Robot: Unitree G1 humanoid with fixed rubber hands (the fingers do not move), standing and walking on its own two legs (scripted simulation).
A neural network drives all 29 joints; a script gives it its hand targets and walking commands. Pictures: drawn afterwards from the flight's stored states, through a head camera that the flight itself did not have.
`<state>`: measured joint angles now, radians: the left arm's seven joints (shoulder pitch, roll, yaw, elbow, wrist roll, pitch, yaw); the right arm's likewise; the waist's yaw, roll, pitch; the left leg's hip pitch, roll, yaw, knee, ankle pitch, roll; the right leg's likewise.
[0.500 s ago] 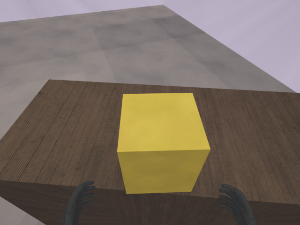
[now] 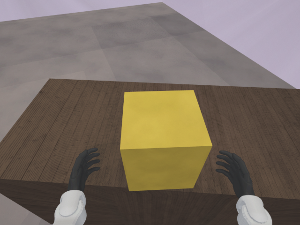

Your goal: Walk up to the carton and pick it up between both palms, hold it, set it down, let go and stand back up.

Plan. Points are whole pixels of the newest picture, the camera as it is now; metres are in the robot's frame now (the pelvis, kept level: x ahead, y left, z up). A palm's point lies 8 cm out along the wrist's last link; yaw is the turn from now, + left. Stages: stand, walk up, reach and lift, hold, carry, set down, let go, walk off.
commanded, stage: reach and lift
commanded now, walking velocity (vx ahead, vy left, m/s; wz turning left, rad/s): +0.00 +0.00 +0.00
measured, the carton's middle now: (160, 142) +0.36 +0.01 +0.00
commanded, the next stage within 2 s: none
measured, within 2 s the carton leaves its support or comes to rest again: neither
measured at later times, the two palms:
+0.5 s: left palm (75, 152) +0.25 +0.22 +0.09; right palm (248, 154) +0.28 -0.20 +0.09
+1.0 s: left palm (77, 116) +0.32 +0.22 +0.15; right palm (245, 114) +0.35 -0.19 +0.15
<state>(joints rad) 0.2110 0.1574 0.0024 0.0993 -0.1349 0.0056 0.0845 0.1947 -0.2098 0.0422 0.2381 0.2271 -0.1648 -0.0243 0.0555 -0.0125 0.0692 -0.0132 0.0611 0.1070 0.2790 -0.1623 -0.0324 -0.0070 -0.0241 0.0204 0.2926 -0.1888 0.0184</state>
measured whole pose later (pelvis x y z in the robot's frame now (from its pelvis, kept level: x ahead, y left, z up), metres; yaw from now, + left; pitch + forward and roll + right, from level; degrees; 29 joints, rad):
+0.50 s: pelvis -0.01 -0.01 +0.00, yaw -1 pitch -4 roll +0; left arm -0.02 0.16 0.17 -0.17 -0.14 0.48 0.04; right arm -0.03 -0.30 0.02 -0.02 0.31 0.20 -0.10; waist 0.05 -0.01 0.09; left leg -0.05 0.07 0.11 0.24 -0.12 -0.04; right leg -0.06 -0.01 0.03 0.29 -0.16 0.01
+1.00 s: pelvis -0.02 -0.01 +0.00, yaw +0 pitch -2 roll +0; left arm -0.41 0.21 0.23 -0.04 -0.13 0.73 0.05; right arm -0.48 -0.38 0.05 0.22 0.42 0.38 -0.12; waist 0.03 0.00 0.05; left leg -0.12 0.08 0.10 0.29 -0.13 -0.03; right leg -0.12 -0.01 0.02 0.30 -0.15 0.01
